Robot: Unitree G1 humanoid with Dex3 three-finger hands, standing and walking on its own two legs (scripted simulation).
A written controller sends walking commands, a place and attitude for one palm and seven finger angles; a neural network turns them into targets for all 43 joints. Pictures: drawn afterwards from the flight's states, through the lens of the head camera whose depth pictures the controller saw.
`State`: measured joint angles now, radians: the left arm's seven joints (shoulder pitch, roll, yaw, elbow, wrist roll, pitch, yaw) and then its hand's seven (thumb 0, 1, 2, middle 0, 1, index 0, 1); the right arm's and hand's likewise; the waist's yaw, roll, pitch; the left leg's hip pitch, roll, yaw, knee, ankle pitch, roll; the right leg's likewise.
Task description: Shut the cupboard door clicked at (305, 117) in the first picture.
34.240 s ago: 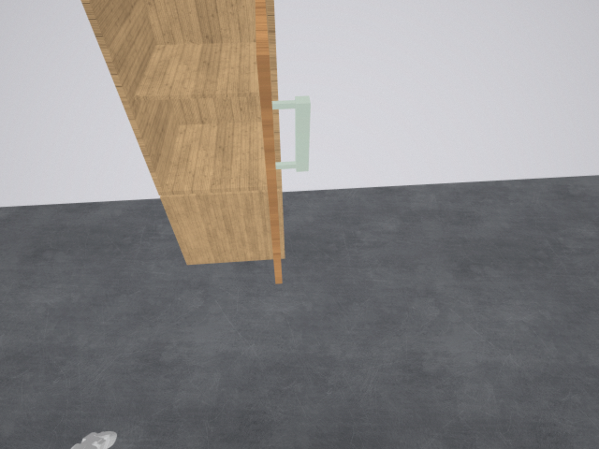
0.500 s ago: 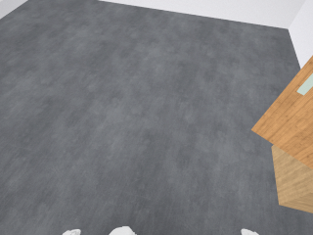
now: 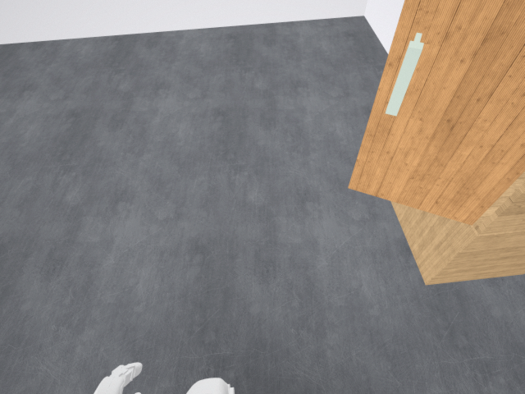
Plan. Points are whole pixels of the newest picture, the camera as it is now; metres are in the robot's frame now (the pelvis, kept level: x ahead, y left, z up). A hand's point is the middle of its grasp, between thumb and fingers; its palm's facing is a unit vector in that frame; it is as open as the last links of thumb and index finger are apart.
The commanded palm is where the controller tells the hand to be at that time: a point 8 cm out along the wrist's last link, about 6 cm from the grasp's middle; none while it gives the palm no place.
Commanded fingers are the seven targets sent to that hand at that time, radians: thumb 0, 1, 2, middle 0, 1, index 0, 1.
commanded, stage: turn to face it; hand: left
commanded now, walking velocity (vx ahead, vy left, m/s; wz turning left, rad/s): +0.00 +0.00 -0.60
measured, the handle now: (404, 75) +0.68 -0.25 +0.09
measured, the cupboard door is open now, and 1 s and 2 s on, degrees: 61 61 61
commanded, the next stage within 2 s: take the last steps up to it in 0.58 s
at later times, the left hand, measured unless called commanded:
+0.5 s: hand (162, 357) +0.19 +0.20 -0.15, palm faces -0.25 -0.95 -0.21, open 7.4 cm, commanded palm none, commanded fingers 0.00 0.90 0.90 -0.20 -0.30 -0.20 -0.30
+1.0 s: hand (192, 334) +0.23 +0.16 -0.16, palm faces -0.42 -0.90 -0.15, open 7.4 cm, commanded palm none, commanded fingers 0.00 0.90 0.90 -0.20 -0.30 -0.20 -0.30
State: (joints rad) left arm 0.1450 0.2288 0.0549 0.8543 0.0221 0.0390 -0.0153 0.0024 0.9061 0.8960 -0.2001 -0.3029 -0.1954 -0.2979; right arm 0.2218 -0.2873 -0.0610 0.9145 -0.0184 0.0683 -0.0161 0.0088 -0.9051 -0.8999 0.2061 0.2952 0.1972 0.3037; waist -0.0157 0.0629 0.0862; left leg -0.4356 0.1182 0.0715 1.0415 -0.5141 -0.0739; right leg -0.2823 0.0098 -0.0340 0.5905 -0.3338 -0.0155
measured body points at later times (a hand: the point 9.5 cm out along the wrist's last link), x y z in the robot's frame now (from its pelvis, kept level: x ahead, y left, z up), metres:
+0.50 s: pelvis +0.04 +0.03 +0.01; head +0.09 +0.03 +0.46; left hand +0.21 +0.25 -0.13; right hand +0.02 -0.23 -0.12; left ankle +0.06 +0.14 -0.73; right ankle -0.02 -0.10 -0.69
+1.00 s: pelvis +0.09 +0.01 +0.02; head +0.12 +0.03 +0.46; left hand +0.26 +0.20 -0.15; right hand -0.02 -0.21 -0.12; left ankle +0.11 +0.11 -0.73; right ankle +0.01 -0.12 -0.65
